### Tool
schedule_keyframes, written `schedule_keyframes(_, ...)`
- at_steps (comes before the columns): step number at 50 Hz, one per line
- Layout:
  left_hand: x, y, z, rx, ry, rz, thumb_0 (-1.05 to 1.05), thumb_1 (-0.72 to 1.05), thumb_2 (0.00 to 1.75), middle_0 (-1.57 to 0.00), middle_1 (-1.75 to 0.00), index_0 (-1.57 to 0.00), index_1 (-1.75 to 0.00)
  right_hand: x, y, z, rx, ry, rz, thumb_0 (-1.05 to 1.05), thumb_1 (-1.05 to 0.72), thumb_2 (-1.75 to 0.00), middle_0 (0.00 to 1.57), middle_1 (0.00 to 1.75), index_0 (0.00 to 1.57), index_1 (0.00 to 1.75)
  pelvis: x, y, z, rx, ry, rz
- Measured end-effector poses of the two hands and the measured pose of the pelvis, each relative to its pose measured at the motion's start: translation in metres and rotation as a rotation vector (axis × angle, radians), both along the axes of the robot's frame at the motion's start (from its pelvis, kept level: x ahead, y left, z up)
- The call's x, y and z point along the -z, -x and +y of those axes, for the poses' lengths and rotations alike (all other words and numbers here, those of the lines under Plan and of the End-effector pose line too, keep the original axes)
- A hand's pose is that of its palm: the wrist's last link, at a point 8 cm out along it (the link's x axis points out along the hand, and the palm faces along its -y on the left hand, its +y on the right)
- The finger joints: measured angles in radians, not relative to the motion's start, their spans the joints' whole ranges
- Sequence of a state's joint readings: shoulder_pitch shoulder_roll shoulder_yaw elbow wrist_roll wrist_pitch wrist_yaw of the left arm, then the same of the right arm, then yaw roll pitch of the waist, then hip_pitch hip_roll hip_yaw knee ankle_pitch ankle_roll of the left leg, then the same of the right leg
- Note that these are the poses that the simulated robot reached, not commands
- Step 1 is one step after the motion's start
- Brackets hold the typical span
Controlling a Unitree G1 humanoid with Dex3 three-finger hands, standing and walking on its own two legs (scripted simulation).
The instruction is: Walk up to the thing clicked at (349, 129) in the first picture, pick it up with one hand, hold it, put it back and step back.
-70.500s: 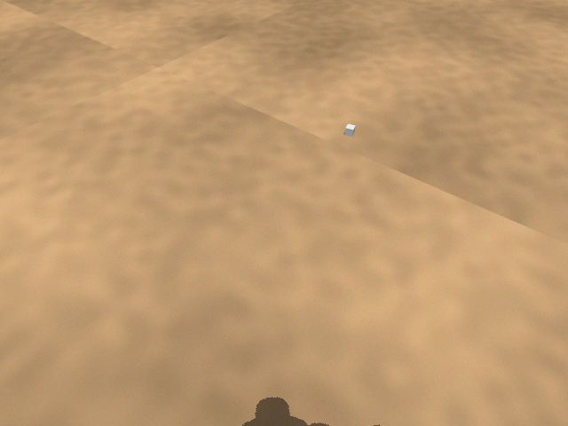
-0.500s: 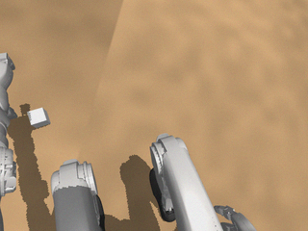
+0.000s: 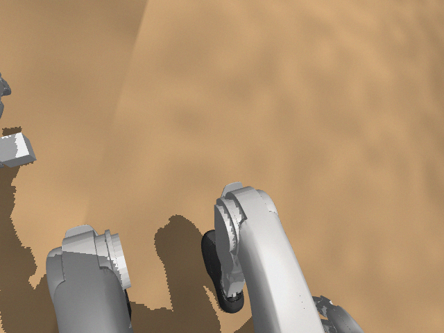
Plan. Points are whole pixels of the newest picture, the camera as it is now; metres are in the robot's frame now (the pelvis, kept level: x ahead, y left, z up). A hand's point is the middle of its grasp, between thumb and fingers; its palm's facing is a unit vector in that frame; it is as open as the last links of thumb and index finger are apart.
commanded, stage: home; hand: left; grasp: from above
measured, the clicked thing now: (15, 150) +0.51 +0.28 -0.30
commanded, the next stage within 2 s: none
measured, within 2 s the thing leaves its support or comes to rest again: neither
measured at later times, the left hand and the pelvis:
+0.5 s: hand out of the picture +0.42 +0.28 -0.01, palm faces -0.34 -0.47 -0.81, open 9.3 cm; pelvis +0.01 +0.01 +0.10, yaw +2 degrees
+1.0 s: hand out of the picture +0.28 +0.21 +0.19, palm faces +0.04 -0.93 -0.35, open 7.4 cm; pelvis +0.03 -0.01 +0.28, yaw +6 degrees
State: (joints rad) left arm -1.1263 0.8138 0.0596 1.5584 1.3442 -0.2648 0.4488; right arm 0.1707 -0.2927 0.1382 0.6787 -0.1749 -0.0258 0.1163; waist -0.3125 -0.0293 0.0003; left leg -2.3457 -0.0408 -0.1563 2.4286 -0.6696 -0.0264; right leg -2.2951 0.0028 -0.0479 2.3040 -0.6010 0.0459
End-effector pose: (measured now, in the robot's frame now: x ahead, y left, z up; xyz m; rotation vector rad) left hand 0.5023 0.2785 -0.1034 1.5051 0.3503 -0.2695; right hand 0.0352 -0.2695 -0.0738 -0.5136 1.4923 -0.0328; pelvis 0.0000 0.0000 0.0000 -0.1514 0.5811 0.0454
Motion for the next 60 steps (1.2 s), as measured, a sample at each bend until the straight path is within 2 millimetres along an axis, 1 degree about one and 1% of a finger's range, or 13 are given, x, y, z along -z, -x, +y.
schedule_keyframes(5,-0.008,-0.014,0.003,-0.092,-0.026,-0.067,0.00,-0.42,0.96,-0.16,-0.96,-0.18,-0.95,0.007,0.007,0.014,0.058,-0.047,-0.001,0.00,-0.91,-0.89,0.20,0.30,0.20,0.30,0.001,-0.005,0.002,0.004,0.002,0.030)
schedule_keyframes(10,-0.034,-0.019,0.011,-0.177,-0.020,-0.046,0.00,-0.36,0.94,-0.20,-0.90,-0.20,-0.88,0.003,0.010,0.023,0.121,-0.097,-0.002,0.00,-0.90,-0.89,0.21,0.30,0.20,0.30,-0.011,-0.009,0.004,0.002,0.000,0.054)
schedule_keyframes(14,-0.060,-0.010,0.019,-0.229,0.025,0.008,0.00,-0.23,0.92,-0.22,-0.77,-0.22,-0.77,-0.008,0.006,0.025,0.155,-0.117,-0.012,0.00,-0.90,-0.89,0.21,0.30,0.20,0.30,-0.029,-0.011,0.006,-0.005,-0.001,0.067)
schedule_keyframes(18,-0.088,0.013,0.025,-0.260,0.104,0.048,0.00,0.00,0.90,-0.23,-0.64,-0.22,-0.64,-0.028,-0.007,0.020,0.162,-0.124,-0.040,0.00,-0.90,-0.89,0.21,0.30,0.20,0.30,-0.054,-0.011,0.007,-0.013,-0.005,0.069)
schedule_keyframes(23,-0.128,0.059,0.027,-0.317,0.268,0.056,0.00,0.33,0.89,-0.22,-0.48,-0.22,-0.49,-0.059,-0.038,0.009,0.127,-0.110,-0.101,0.01,-0.90,-0.90,0.21,0.30,0.20,0.30,-0.089,-0.010,0.007,-0.023,-0.017,0.062)
schedule_keyframes(26,-0.151,0.090,0.025,-0.362,0.363,0.057,0.00,0.53,0.89,-0.22,-0.41,-0.22,-0.42,-0.080,-0.066,0.004,0.098,-0.099,-0.174,0.01,-0.90,-0.90,0.21,0.30,0.20,0.30,-0.111,-0.009,0.005,-0.028,-0.026,0.049)
schedule_keyframes(29,-0.173,0.118,0.022,-0.414,0.444,0.057,0.01,0.67,0.89,-0.22,-0.36,-0.22,-0.37,-0.103,-0.099,0.003,0.063,-0.099,-0.267,0.01,-0.91,-0.90,0.20,0.30,0.20,0.30,-0.132,-0.009,0.003,-0.034,-0.037,0.027)
schedule_keyframes(35,-0.219,0.165,0.012,-0.549,0.594,0.055,0.01,0.82,0.90,-0.21,-0.32,-0.22,-0.32,-0.154,-0.160,0.018,0.004,-0.134,-0.479,0.01,-0.91,-0.90,0.20,0.30,0.20,0.30,-0.176,-0.010,0.000,-0.046,-0.056,-0.029)
schedule_keyframes(40,-0.255,0.195,0.001,-0.671,0.723,0.070,0.01,0.87,0.90,-0.21,-0.30,-0.22,-0.31,-0.199,-0.191,0.037,-0.019,-0.182,-0.617,0.01,-0.91,-0.90,0.20,0.30,0.20,0.30,-0.212,-0.014,-0.003,-0.053,-0.070,-0.079)
schedule_keyframes(43,-0.276,0.211,-0.007,-0.742,0.801,0.087,0.01,0.88,0.90,-0.21,-0.30,-0.21,-0.30,-0.224,-0.201,0.047,-0.021,-0.204,-0.670,0.01,-0.91,-0.90,0.20,0.30,0.20,0.30,-0.233,-0.019,-0.004,-0.057,-0.078,-0.107)
schedule_keyframes(47,-0.304,0.229,-0.015,-0.827,0.891,0.104,0.01,0.89,0.90,-0.21,-0.30,-0.21,-0.30,-0.255,-0.206,0.054,-0.012,-0.220,-0.709,0.01,-0.91,-0.90,0.21,0.30,0.20,0.30,-0.262,-0.027,-0.005,-0.061,-0.086,-0.145)
schedule_keyframes(53,-0.349,0.250,-0.023,-0.946,0.993,0.124,0.01,0.90,0.90,-0.21,-0.30,-0.21,-0.30,-0.298,-0.201,0.057,0.016,-0.205,-0.723,0.01,-0.91,-0.90,0.21,0.30,0.20,0.30,-0.304,-0.042,-0.006,-0.070,-0.095,-0.203)
schedule_keyframes(60,-0.404,0.268,-0.029,-1.027,1.073,0.127,0.01,0.90,0.90,-0.20,-0.30,-0.21,-0.30,-0.345,-0.195,0.052,0.049,-0.163,-0.755,0.01,-0.91,-0.90,0.21,0.30,0.20,0.30,-0.347,-0.064,-0.004,-0.082,-0.105,-0.272)
